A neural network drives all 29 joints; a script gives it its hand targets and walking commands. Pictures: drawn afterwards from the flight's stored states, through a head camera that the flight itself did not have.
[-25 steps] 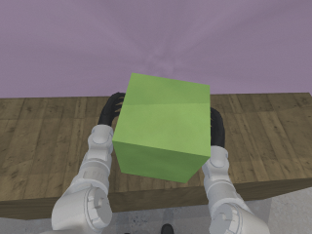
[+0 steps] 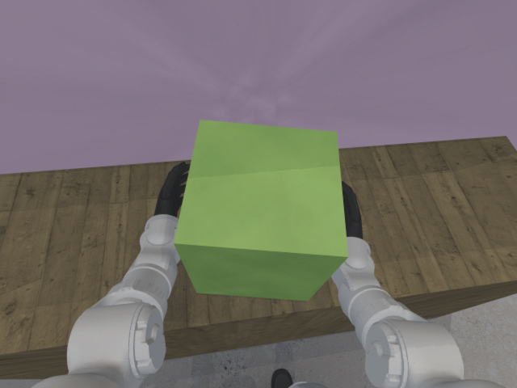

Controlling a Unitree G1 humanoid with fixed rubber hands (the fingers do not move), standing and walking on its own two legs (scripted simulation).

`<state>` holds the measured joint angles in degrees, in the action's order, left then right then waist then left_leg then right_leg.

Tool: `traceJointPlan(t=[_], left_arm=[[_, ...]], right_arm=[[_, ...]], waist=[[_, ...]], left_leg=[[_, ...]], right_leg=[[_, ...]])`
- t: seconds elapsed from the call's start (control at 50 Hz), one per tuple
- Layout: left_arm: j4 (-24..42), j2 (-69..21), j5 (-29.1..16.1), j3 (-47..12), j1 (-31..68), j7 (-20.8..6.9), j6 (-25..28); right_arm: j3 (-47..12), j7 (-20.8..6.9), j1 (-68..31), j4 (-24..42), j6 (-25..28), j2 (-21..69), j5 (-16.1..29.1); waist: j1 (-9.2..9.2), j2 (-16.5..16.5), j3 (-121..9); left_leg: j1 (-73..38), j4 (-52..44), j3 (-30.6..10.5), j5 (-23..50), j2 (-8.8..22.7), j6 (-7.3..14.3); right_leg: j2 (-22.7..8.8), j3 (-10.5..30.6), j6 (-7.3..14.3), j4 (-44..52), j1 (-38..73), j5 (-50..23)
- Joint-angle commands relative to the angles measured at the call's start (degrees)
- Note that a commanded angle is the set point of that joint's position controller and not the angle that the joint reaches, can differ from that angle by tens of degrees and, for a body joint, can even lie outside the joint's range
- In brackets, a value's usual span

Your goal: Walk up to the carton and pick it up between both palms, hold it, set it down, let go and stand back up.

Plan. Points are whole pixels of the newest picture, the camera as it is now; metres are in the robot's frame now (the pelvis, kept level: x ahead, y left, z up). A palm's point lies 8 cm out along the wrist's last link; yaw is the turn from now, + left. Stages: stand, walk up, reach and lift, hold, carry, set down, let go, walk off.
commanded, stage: set down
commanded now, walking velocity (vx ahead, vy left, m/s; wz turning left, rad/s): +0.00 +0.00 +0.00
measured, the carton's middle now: (259, 220) +0.37 -0.02 -0.02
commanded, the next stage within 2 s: none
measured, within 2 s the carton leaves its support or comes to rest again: neither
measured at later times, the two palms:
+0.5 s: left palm (128, 196) +0.40 +0.18 +0.02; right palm (386, 216) +0.35 -0.22 +0.01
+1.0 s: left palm (120, 158) +0.42 +0.17 +0.10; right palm (397, 180) +0.37 -0.21 +0.09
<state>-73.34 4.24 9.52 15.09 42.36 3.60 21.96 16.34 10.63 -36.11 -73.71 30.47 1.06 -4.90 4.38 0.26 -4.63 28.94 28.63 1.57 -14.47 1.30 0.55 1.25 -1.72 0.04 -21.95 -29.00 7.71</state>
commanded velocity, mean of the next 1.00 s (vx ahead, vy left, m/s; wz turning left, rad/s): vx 0.00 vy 0.00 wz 0.00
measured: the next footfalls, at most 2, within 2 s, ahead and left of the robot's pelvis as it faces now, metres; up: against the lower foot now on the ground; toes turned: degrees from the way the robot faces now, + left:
none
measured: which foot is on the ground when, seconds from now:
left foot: down 0.00-1.00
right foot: down 0.00-1.00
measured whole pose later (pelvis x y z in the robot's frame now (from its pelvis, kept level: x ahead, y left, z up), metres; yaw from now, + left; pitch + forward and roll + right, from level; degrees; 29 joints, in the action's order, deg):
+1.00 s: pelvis -0.02 -0.02 +0.00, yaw +1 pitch +6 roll -1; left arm -58.3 19.8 -13.1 1.2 48.0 -2.5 -4.3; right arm -0.8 12.7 -40.1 -48.3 -2.5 -9.7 18.3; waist 5.3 1.1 -2.6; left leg 19.5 25.9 1.1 -12.4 1.3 -0.3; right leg 1.4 -2.1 1.2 -22.0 -20.7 7.4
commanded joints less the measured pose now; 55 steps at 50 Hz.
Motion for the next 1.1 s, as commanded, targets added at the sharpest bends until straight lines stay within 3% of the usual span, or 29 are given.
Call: traceJointPlan(t=[0.0, 0.06, 0.1, 0.12, 0.14, 0.18, 0.22, 0.24, 0.26, 0.3, 0.36, 0.38, 0.44, 0.46, 0.48, 0.5, 0.54, 0.6, 0.66, 0.72, 0.76, 0.82, 0.9, 0.94, 0.96, 0.98, 1.0, 1.06, 1.08], left_arm=[[1.67, 6.96, -5.15, -2.39, 21.17, -0.35, 7.20], [-1.44, 8.00, -6.63, -3.78, 21.54, -0.99, 7.88], [-3.48, 8.73, -7.99, -5.10, 22.95, -1.16, 7.48], [-4.55, 8.55, -9.12, -6.49, 23.46, -1.23, 7.32], [-3.32, 9.21, -10.44, -6.95, 23.72, -1.14, 7.81], [-5.17, 10.19, -12.35, -8.65, 24.52, -1.41, 7.91], [-5.32, 12.11, -14.31, -10.15, 25.76, -1.85, 7.88], [-4.89, 12.26, -15.50, -11.82, 26.74, -1.91, 7.79], [-3.38, 13.56, -16.77, -12.24, 28.19, -1.85, 7.87], [-0.50, 14.66, -19.36, -14.43, 30.20, -1.53, 7.82], [-0.54, 15.88, -23.09, -18.32, 32.53, -2.09, 6.13], [-0.83, 16.01, -24.06, -19.45, 32.95, -2.25, 4.92], [5.15, 18.34, -26.95, -20.44, 34.09, -2.93, 1.95], [1.25, 17.87, -26.81, -20.35, 33.17, -3.44, 0.65], [2.53, 18.56, -26.75, -20.13, 34.14, -3.70, -0.12], [1.12, 18.55, -26.69, -20.53, 33.70, -4.04, -1.18], [6.25, 20.07, -28.04, -20.71, 35.32, -4.33, -2.49], [0.59, 21.41, -26.93, -19.46, 34.25, -5.49, -6.12], [5.95, 22.72, -28.18, -19.45, 34.16, -5.60, -7.66], [5.30, 24.95, -26.24, -15.88, 31.84, -6.19, -10.99], [9.26, 25.02, -25.69, -15.70, 32.98, -5.98, -13.10], [16.58, 25.55, -23.85, -13.61, 31.30, -6.29, -16.32], [24.31, 26.28, -21.76, -11.60, 32.31, -6.15, -22.69], [28.40, 25.82, -22.88, -11.97, 31.45, -5.99, -25.10], [30.97, 26.54, -22.70, -11.34, 32.05, -5.86, -26.00], [32.85, 26.95, -23.23, -11.72, 32.65, -5.66, -26.83], [35.10, 27.14, -23.20, -11.37, 31.92, -5.53, -28.02], [35.49, 27.91, -22.52, -10.59, 29.12, -5.74, -32.78], [34.91, 27.21, -22.23, -11.12, 27.99, -5.85, -34.54]], right_arm=[[-8.13, -0.28, -19.20, 3.85, 5.67, -4.51, 6.33], [-9.86, -0.67, -19.64, -0.92, 7.12, -7.49, 9.91], [-10.52, -1.18, -20.53, -3.73, 7.60, -10.03, 12.31], [-10.44, -1.42, -21.34, -4.92, 7.54, -11.08, 13.04], [-10.45, -1.57, -21.45, -3.21, 8.08, -12.14, 13.68], [-11.05, -1.99, -22.26, -4.55, 7.32, -13.88, 14.94], [-12.79, -2.55, -23.39, -3.51, 6.16, -15.96, 16.82], [-13.16, -2.87, -23.56, -3.52, 5.42, -16.66, 18.01], [-13.85, -3.26, -24.39, -0.71, 4.48, -17.30, 18.92], [-14.04, -4.11, -25.49, 3.48, 2.83, -19.37, 20.10], [-14.32, -5.04, -26.96, 5.94, -1.65, -20.96, 21.28], [-15.23, -5.43, -27.55, 6.83, -3.26, -21.61, 22.19], [-16.64, -5.22, -28.60, 16.15, -7.26, -23.21, 24.17], [-18.03, -5.54, -28.33, 13.49, -9.30, -22.02, 24.58], [-18.14, -5.59, -28.36, 14.07, -10.82, -21.94, 24.76], [-18.43, -5.56, -27.92, 13.11, -12.02, -21.51, 25.44], [-18.55, -5.13, -29.44, 19.68, -13.56, -22.93, 26.22], [-19.71, -4.48, -28.96, 15.48, -17.97, -21.69, 26.51], [-19.56, -2.73, -29.66, 23.02, -19.65, -20.51, 26.21], [-19.72, -1.20, -29.24, 25.46, -22.25, -20.21, 25.24], [-18.88, -0.34, -28.66, 26.72, -24.08, -19.83, 24.71], [-17.86, 0.99, -26.29, 32.29, -25.67, -19.30, 24.42], [-14.34, 2.21, -25.67, 34.03, -29.96, -20.03, 22.69], [-14.25, 2.58, -26.04, 38.48, -31.32, -19.23, 22.22], [-14.49, 2.54, -26.05, 40.28, -32.09, -18.91, 22.44], [-12.84, 2.57, -26.79, 42.37, -32.49, -19.54, 21.65], [-13.21, 2.62, -26.21, 43.47, -33.32, -19.45, 21.72], [-12.84, 2.56, -25.39, 44.31, -36.23, -20.91, 22.32], [-12.30, 2.64, -24.37, 42.50, -37.29, -21.26, 22.60]], waist=[[-0.39, -2.15, -41.28], [0.58, -3.12, -39.83], [0.70, -4.48, -37.56], [1.73, -4.45, -36.92], [1.25, -5.64, -38.49], [2.32, -5.35, -37.50], [1.61, -6.01, -37.55], [2.28, -6.65, -37.97], [1.52, -6.81, -39.45], [1.72, -7.49, -40.56], [3.52, -7.33, -39.43], [3.12, -7.87, -38.86], [2.82, -5.33, -44.96], [2.22, -4.19, -39.56], [1.48, -4.65, -39.83], [2.06, -4.36, -36.39], [0.94, -4.53, -40.14], [1.24, -1.70, -30.73], [1.09, 0.30, -35.44], [0.29, 3.15, -31.76], [0.35, 1.14, -31.77], [0.91, -0.50, -33.93], [1.57, -4.32, -28.48], [1.73, -3.37, -30.59], [0.76, -4.17, -31.55], [1.75, -4.12, -33.19], [1.51, -4.42, -33.10], [1.46, -3.46, -30.41], [2.23, -4.10, -26.35]], left_leg=[[-0.55, 4.80, 1.48, 25.00, -2.53, -4.43], [-3.00, 7.15, 0.66, 28.52, -2.39, -5.34], [-6.74, 8.72, -0.01, 31.51, -1.74, -6.28], [-8.58, 9.43, -0.45, 30.97, -1.46, -6.50], [-9.55, 10.47, -0.26, 31.67, -1.46, -6.82], [-10.38, 10.94, -0.73, 30.31, -1.37, -6.70], [-10.42, 10.82, -0.70, 28.74, -1.37, -6.52], [-11.21, 10.50, -1.37, 27.76, -0.90, -6.74], [-11.32, 10.22, -1.09, 25.83, -1.11, -6.53], [-11.64, 9.28, -1.41, 23.57, -0.82, -6.51], [-11.41, 8.14, -2.64, 17.68, -0.57, -5.71], [-11.45, 7.16, -3.10, 16.06, -0.22, -5.40], [-12.43, 6.84, -1.96, 18.71, -1.17, -4.86], [-10.25, 6.21, -2.01, 15.25, -1.36, -4.11], [-9.46, 5.51, -1.82, 14.17, -1.38, -3.87], [-8.62, 5.17, -1.94, 12.91, -1.37, -3.69], [-10.14, 4.32, -1.51, 14.05, -1.57, -3.66], [-6.75, 1.91, -1.08, 7.61, -2.23, -1.85], [-5.98, 0.75, 0.13, 7.77, -2.97, -1.35], [-4.16, -1.14, 0.79, 7.24, -3.64, 0.09], [-6.30, -2.32, 0.87, 8.26, -3.38, -0.45], [-11.87, -2.14, 1.04, 15.87, -3.46, -1.30], [-17.30, -3.65, 1.32, 17.48, -2.82, -2.48], [-19.62, -3.32, 1.41, 19.71, -2.75, -2.20], [-19.70, -3.55, 1.72, 19.93, -2.91, -2.15], [-20.10, -3.37, 1.52, 20.16, -2.80, -2.43], [-21.25, -3.09, 1.53, 22.27, -2.73, -2.56], [-23.41, -4.13, 1.36, 21.91, -2.71, -2.23], [-24.06, -4.64, 1.00, 21.72, -2.46, -2.49]], right_leg=[[-0.04, 0.13, -2.26, -10.12, 24.47, -34.42], [0.73, -0.62, -2.22, -11.20, 19.85, -34.71], [1.58, -1.45, -1.70, -10.91, 13.28, -30.45], [2.02, -2.09, -1.50, -10.48, 9.18, -26.67], [2.25, -2.50, -1.17, -10.43, 6.73, -24.95], [2.40, -2.72, -0.84, -10.37, 3.90, -22.44], [2.35, -2.76, -0.80, -10.55, 3.68, -20.29], [2.43, -3.23, -0.71, -10.68, 1.78, -17.81], [2.35, -3.25, -0.71, -10.32, 1.16, -14.99], [2.46, -3.63, -0.65, -10.39, -0.55, -11.86], [1.94, -3.60, -0.13, -10.07, -2.85, -6.83], [1.90, -3.61, 0.14, -9.91, -2.69, -6.20], [1.84, -2.95, -0.55, -9.29, 1.49, -9.76], [1.30, -2.47, -0.23, -8.87, 1.44, -6.48], [1.06, -2.32, -0.14, -8.81, 2.73, -5.94], [0.70, -2.09, 0.08, -8.55, 2.19, -5.44], [0.92, -1.97, 0.02, -7.79, 4.00, -7.39], [-0.40, -0.66, -0.27, -5.86, 6.51, -3.32], [-0.68, 0.72, -1.08, -5.69, 13.71, -7.44], [-0.80, 1.66, -1.60, -4.70, 20.06, -9.13], [-0.43, 1.27, -1.28, -3.99, 21.08, -9.02], [0.14, 1.31, -1.67, -3.09, 24.92, -17.73], [0.93, 0.35, -1.07, -0.54, 24.35, -16.43], [1.38, 0.07, -1.16, -0.45, 25.29, -18.86], [1.22, 0.25, -1.16, -0.28, 26.34, -18.84], [1.40, -0.06, -1.22, -0.53, 26.14, -19.39], [1.44, -0.02, -1.31, -0.64, 26.97, -21.62], [1.60, 0.01, -1.50, 0.42, 29.02, -20.91], [1.80, -0.39, -1.31, 0.91, 28.27, -20.30]])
